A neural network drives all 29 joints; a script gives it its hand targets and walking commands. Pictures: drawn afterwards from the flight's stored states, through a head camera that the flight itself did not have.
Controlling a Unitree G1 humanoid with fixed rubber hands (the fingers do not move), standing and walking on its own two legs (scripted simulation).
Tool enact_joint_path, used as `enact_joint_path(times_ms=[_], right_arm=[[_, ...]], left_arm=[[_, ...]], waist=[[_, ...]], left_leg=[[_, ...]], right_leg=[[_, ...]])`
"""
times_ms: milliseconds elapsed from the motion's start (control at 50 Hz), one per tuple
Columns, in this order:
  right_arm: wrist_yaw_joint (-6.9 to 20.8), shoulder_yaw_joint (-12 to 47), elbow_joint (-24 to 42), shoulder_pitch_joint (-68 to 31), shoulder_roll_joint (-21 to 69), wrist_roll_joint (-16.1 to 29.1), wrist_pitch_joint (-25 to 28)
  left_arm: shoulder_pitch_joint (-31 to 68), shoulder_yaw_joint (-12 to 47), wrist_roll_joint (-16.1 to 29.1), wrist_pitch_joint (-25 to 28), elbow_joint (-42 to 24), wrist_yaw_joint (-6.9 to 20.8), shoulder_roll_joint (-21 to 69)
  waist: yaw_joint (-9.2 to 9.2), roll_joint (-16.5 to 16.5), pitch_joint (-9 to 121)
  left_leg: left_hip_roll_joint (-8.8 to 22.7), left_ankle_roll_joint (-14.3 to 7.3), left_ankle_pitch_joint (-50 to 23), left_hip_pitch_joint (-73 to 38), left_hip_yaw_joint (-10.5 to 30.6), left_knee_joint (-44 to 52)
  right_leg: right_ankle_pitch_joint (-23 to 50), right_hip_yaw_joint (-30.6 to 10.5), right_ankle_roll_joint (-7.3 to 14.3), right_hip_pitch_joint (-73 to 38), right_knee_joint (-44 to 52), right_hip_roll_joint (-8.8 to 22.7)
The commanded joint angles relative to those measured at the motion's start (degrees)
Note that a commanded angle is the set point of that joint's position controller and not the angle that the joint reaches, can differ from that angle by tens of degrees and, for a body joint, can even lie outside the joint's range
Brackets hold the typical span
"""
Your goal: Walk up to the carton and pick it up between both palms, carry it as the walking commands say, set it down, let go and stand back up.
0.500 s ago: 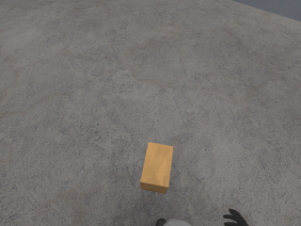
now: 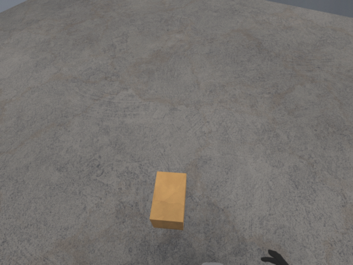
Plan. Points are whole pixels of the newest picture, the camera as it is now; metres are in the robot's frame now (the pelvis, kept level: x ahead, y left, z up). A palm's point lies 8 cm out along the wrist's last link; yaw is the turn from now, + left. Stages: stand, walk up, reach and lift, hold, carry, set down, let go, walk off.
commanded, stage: walk up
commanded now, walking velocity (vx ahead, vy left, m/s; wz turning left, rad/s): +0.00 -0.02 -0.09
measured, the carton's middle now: (170, 200) +0.47 +0.06 -0.68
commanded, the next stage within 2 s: none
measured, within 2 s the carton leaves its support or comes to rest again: neither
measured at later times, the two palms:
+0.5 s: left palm out of the picture +0.04 +0.27 -0.13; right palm out of the picture +0.04 -0.22 -0.11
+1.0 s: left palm out of the picture +0.05 +0.29 -0.13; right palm out of the picture +0.04 -0.21 -0.11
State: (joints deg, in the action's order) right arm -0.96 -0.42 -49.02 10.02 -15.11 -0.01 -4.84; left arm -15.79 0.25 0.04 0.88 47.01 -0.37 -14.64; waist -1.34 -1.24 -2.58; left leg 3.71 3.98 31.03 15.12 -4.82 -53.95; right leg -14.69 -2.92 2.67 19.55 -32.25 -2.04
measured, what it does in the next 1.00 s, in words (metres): steps on the spot: left foot, then right foot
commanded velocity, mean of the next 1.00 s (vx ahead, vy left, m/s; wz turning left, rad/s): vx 0.07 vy -0.01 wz -0.08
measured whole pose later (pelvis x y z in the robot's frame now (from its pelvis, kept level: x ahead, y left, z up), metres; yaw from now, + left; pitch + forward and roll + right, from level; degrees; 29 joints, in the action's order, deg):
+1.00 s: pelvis -0.03 +0.05 +0.00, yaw -4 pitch +0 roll -2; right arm -0.7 -0.4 -49.0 12.5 -12.4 0.0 -2.3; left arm -16.1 0.3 0.0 -1.5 47.2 -0.1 -14.4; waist 0.3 0.0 -1.1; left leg 3.2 -1.2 20.9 8.6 -6.8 -29.5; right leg -16.8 -2.9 0.6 20.2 -46.9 -3.1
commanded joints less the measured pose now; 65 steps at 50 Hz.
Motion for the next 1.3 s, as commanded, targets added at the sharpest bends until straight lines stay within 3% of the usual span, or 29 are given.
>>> enact_joint_path(times_ms=[0, 40, 180, 200, 240, 260, 300, 420, 500, 520, 560, 580, 600, 640, 780, 800, 820, 880, 900, 920, 940, 960, 1000, 1020, 1080, 1160, 1180, 1220, 1280], right_arm=[[0.6, -3.6, 5.71, -3.99, -5.46, -0.54, 0.26], [0.62, -3.1, 5.92, -4.53, -3.9, -0.16, 0.22], [-0.11, -2.77, 1.25, 8.66, -3.88, 0.65, 2.35], [-0.64, -3.23, 0.57, 9.72, -5.26, 0.34, 2.81], [-0.51, -4.16, 1.23, 11.79, -12.58, -0.76, 3.37], [-0.28, -4.28, 1.63, 9.67, -13.37, -1.3, 3.6], [-0.23, -3.09, 4.11, 0.65, -7.97, -1.21, 3.87], [0.44, -4.07, 2.03, 6.82, -7.86, -2.32, 5.16], [-0.09, -4.38, 2.13, 1.9, -9.91, -2.23, 4.39], [-0.2, -4.58, 1.96, 2.02, -9.07, -0.61, 3.82], [0.32, -3.19, 4.73, 3.65, -3.56, -1.08, 3.32], [-0.19, -3.47, 5.59, 1.37, -3.66, -0.57, 1.61], [0.65, -3.45, 6.43, -0.98, -3.91, -1.09, 1.27], [0.43, -3.61, 3.84, -2.0, -4.87, -1.1, 0.92], [-0.02, -3.14, 3.3, 2.97, -3.92, -0.12, 2.05], [-0.35, -3.14, 1.89, 4.85, -4.08, -0.11, 2.76], [-0.53, -3.66, 1.07, 7.23, -5.98, -0.09, 2.88], [-0.37, -3.88, 0.7, 10.85, -10.02, -1.15, 4.27], [-0.48, -3.29, -0.58, 7.44, -7.35, -1.52, 4.14], [0.07, -3.62, 0.31, 9.49, -6.92, -1.11, 4.38], [-0.49, -2.97, 1.49, 4.84, -6.45, -0.9, 4.44], [-0.19, -3.19, 0.79, 7.12, -5.69, -1.5, 4.95], [0.02, -3.44, 0.6, 10.09, -6.07, -1.25, 5.18], [0.09, -3.8, -1.01, 11.81, -5.29, -1.19, 4.91], [-0.21, -3.79, -0.97, 12.5, -6.21, -1.69, 4.96], [-0.82, -3.3, -0.17, 6.61, -5.85, -0.89, 4.45], [-0.56, -3.19, 0.36, 5.76, -5.05, -0.62, 4.3], [-0.15, -3.23, 2.89, 8.3, -2.67, -0.21, 3.3], [0.12, -2.76, 3.03, 1.79, -1.41, -0.88, 1.29]], left_arm=[[-8.96, -3.41, -1.33, 0.62, 2.02, -2.06, -8.33], [-11.23, -3.63, -1.72, 1.06, 2.21, -1.78, -8.95], [-1.77, -4.39, -1.83, -1.84, -0.1, -0.89, -9.81], [0.72, -4.19, -1.09, -2.21, -0.95, -0.8, -7.83], [5.55, -3.17, -1.39, -1.94, -4.5, -0.5, -3.25], [5.14, -4.66, -2.49, -2.88, -3.03, -0.27, -6.44], [-1.83, -4.7, -1.95, -3.01, -0.27, 0.39, -5.11], [0.73, -2.77, -1.72, -2.32, -1.22, 1.95, -4.14], [-4.87, -1.88, -1.19, -1.15, 0.78, 0.8, -2.31], [-6.59, -2.22, -1.34, -0.01, 0.18, 0.34, -3.63], [-8.87, -4.22, -1.66, 1.04, 0.53, -0.09, -12.55], [-12.53, -4.67, -1.8, 0.87, 1.53, -0.37, -13.6], [-8.81, -4.33, -2.19, 0.52, 1.83, -0.2, -10.1], [-5.19, -4.23, -2.02, 0.28, 0.24, -1.31, -9.22], [-3.42, -3.85, -1.58, -0.83, 0.76, -1.21, -7.51], [-3.15, -4.25, -1.07, -0.97, 0.69, -1.35, -7.86], [-4.64, -4.26, -0.64, -0.91, 0.66, -1.13, -8.46], [2.36, -2.59, -1.29, -1.11, -2.13, -0.61, -0.87], [4.16, -3.87, -1.87, -1.5, -2.56, -0.8, -3.88], [3.71, -4.16, -1.98, -2.19, -2.13, -0.18, -3.75], [2.49, -4.17, -2.08, -2.19, -1.22, 0.09, -4.13], [1.3, -4.27, -2.35, -2.2, -0.65, 0.63, -5.01], [2.78, -3.88, -2.32, -1.74, -1.19, 1.13, -3.35], [5.02, -3.07, -2.39, -1.34, -1.25, 1.44, -2.13], [6.53, -2.16, -1.72, -0.37, -1.77, 0.97, 0.47], [-2.17, -2.42, -1.41, 0.59, -0.02, -0.1, -2.59], [-5.23, -2.81, -1.57, 0.91, 0.42, -0.08, -4.19], [-11.08, -4.21, -1.55, 1.41, 2.02, -0.51, -10.47], [-8.78, -3.67, -1.62, 0.55, 2.41, -1.57, -7.54]], waist=[[-1.77, 10.77, 9.06], [-2.92, 12.49, 9.69], [2.34, 14.03, 10.08], [3.27, 11.38, 7.41], [6.64, -14.14, 4.99], [5.79, -10.64, 1.59], [0.31, -5.24, -5.77], [3.65, -12.24, 0.56], [0.8, -11.63, 2.59], [-0.54, -8.01, 5.93], [0.0, 10.09, 8.54], [-2.54, 11.89, 6.62], [-1.02, 13.17, 4.5], [-0.47, 4.7, 1.86], [0.86, 12.6, 6.6], [1.33, 6.59, 9.12], [0.48, 13.08, 9.55], [5.39, -10.48, 8.03], [3.51, -9.61, 0.47], [4.05, -11.06, 0.67], [1.65, -8.34, -2.07], [2.05, -6.64, 1.31], [3.85, -3.53, 2.95], [5.04, -12.11, 2.32], [5.89, -10.23, 1.3], [0.67, -9.78, 7.16], [0.47, -10.36, 10.6], [-0.69, 7.44, 14.45], [-0.47, 9.39, 4.02]], left_leg=[[-2.25, -0.26, -0.94, 8.52, 6.38, 4.67], [-3.08, -1.1, 0.27, 9.09, 5.87, 6.15], [-5.71, -1.22, -12.68, -16.11, -3.74, 32.29], [-1.59, -2.35, -17.2, -21.02, -0.16, 33.43], [20.25, -8.95, 1.12, -13.97, 21.36, 48.05], [25.78, -12.34, 11.33, -6.44, 23.35, 50.7], [19.66, -12.65, -1.59, 2.06, 13.75, 47.96], [17.93, -12.6, -1.65, -11.82, 11.48, 42.02], [14.73, -11.91, -29.2, -10.41, 3.33, 31.33], [11.65, -7.98, -39.12, -12.81, 0.65, 21.73], [-1.04, -2.96, -2.7, 4.71, -3.72, 7.05], [-1.66, -2.84, 6.13, 6.04, 2.82, 4.08], [-1.33, -2.93, 5.1, 7.33, 3.36, 2.15], [-1.15, -2.7, 1.03, 8.65, 5.51, 2.06], [-4.41, -2.4, -3.34, -2.82, 1.91, 24.87], [-4.45, -2.91, -9.03, -6.74, 0.28, 30.2], [-3.14, -2.6, -12.4, -12.77, -0.26, 31.29], [16.16, -9.15, -5.63, -19.26, 15.26, 45.89], [20.98, -12.26, -18.9, -11.53, 16.06, 44.54], [20.81, -13.3, -11.85, -10.76, 14.17, 45.79], [17.69, -12.45, -31.29, -9.84, 9.02, 41.56], [15.4, -12.13, -14.59, -16.23, 9.0, 42.85], [15.25, -11.55, -20.46, -21.01, 7.98, 39.43], [13.83, -11.07, -10.66, -23.05, 8.57, 40.16], [13.85, -13.74, -51.04, -22.94, 3.66, 33.3], [12.75, -9.42, -69.48, -20.26, 0.27, 21.86], [8.62, -6.83, -55.4, -15.07, -2.01, 18.43], [-1.59, -2.88, 3.99, 4.63, -1.8, 5.54], [-1.97, -3.83, 5.91, 6.58, 3.93, 4.45]], right_leg=[[36.21, -22.48, 5.17, -18.93, 12.24, 14.57], [46.31, -22.95, 6.49, -21.87, 9.89, 17.04], [8.13, -14.59, 3.38, 0.53, 12.71, 8.49], [4.07, -12.7, 1.19, 7.62, 11.77, 6.54], [-13.21, 1.39, -3.79, 17.77, -12.06, -3.89], [-12.8, -0.4, -3.5, 16.62, -22.32, 0.54], [-7.41, -0.77, -3.56, 12.63, -31.8, 1.04], [-8.48, -0.06, -3.15, 12.72, -18.3, 5.23], [-9.32, 5.91, -2.01, -0.54, 2.14, 0.61], [6.58, 1.5, -1.8, -5.09, 13.02, 3.21], [37.92, -22.42, 3.39, -15.58, 11.43, 17.32], [29.52, -29.92, 7.56, -10.07, 15.37, 21.56], [12.26, -28.82, 8.91, -8.99, 17.71, 18.76], [22.65, -28.13, 8.22, -8.65, 17.04, 18.88], [31.27, -17.54, 5.59, -9.79, 10.24, 10.86], [30.36, -15.8, 4.55, -10.65, 9.69, 10.44], [26.76, -14.66, 3.05, -6.11, 10.92, 9.32], [-5.09, 0.75, -3.01, 10.86, -3.54, -2.66], [-10.22, 0.53, -4.48, 12.63, -13.45, -0.35], [-10.45, 0.36, -4.18, 12.31, -18.75, 1.29], [-9.21, 0.84, -4.85, 13.93, -22.28, 0.74], [-7.69, 1.47, -3.79, 16.03, -24.67, 1.77], [-7.72, 1.93, -3.92, 18.37, -23.86, 2.37], [-12.59, 3.44, -4.39, 18.6, -21.4, 2.76], [-11.79, 4.8, -2.36, 14.6, -11.4, 1.51], [1.91, 5.18, -0.65, -0.95, 6.25, 1.38], [23.56, 2.04, 0.23, -9.78, 8.29, 4.61], [70.82, -17.74, 9.06, -26.08, 4.27, 19.76], [48.14, -20.34, 10.15, -12.8, 11.94, 19.19]])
